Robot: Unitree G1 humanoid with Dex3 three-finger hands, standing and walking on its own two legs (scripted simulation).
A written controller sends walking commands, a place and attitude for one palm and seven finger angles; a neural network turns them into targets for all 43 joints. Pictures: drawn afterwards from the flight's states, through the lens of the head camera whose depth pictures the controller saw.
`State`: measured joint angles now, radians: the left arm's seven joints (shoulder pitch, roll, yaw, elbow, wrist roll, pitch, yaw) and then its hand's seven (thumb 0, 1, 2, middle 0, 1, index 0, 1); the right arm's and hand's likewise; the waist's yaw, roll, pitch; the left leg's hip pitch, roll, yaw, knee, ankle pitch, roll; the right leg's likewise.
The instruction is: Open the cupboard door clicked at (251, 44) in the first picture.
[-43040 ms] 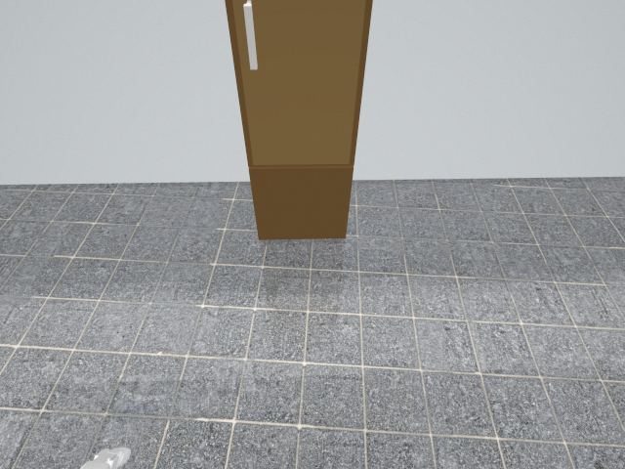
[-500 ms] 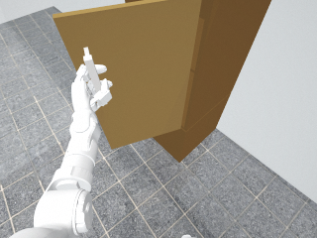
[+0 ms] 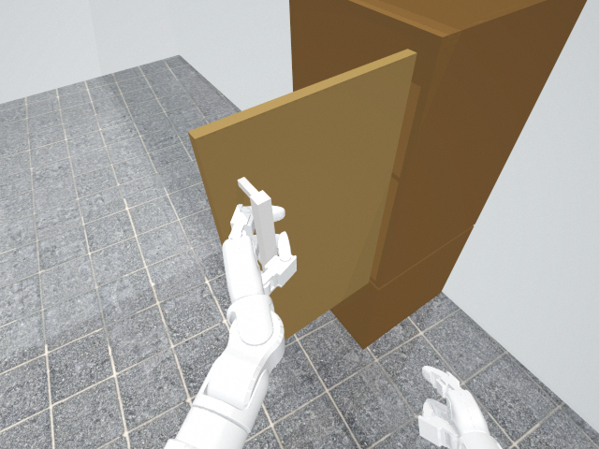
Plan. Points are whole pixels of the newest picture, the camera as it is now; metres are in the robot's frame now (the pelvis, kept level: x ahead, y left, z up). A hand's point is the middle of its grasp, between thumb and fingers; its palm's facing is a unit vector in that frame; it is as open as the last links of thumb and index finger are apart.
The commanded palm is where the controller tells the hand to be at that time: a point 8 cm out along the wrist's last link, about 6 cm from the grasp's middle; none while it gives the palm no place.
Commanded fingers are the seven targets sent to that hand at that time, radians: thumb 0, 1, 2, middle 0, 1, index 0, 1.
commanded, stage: pull the door open along its arc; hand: left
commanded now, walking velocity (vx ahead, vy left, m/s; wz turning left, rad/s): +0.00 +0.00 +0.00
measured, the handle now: (259, 230) +0.38 +0.07 +0.10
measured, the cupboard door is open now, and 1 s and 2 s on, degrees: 91 93 96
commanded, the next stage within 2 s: open thumb and fingers to let go in 0.22 s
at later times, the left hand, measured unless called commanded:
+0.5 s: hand (293, 266) +0.32 +0.02 +0.10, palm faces +0.31 -0.95 -0.06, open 6.4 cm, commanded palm +0.28 +0.06 +0.09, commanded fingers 0.00 0.20 0.60 -0.35 -1.27 -0.35 -1.27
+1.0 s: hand (289, 264) +0.33 +0.03 +0.10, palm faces +0.29 -0.96 -0.05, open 14.4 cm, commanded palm +0.28 +0.06 +0.09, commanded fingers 0.00 -0.50 0.30 -0.19 -0.55 -0.19 -0.55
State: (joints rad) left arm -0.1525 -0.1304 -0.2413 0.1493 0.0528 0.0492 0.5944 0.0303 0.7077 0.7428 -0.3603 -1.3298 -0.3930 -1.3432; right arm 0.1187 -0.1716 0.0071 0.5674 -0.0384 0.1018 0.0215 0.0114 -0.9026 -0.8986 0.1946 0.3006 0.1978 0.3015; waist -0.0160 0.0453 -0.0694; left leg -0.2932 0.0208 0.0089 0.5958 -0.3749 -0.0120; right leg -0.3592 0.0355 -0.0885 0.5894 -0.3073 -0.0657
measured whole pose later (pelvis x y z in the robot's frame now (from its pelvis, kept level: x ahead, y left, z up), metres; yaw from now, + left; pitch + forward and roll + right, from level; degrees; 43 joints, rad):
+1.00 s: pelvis -0.04 +0.02 -0.01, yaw +0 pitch +3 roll +0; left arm -0.39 -0.19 -0.23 0.42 0.07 0.00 0.69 0.00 -0.45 0.33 -0.26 -0.98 -0.25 -0.97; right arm 0.16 -0.16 0.02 0.67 -0.04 0.06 0.00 0.01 -0.90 -0.90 0.19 0.30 0.20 0.30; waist -0.01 0.03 -0.04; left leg -0.38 -0.02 0.00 0.67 -0.35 0.02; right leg -0.44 0.00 -0.08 0.65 -0.27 -0.04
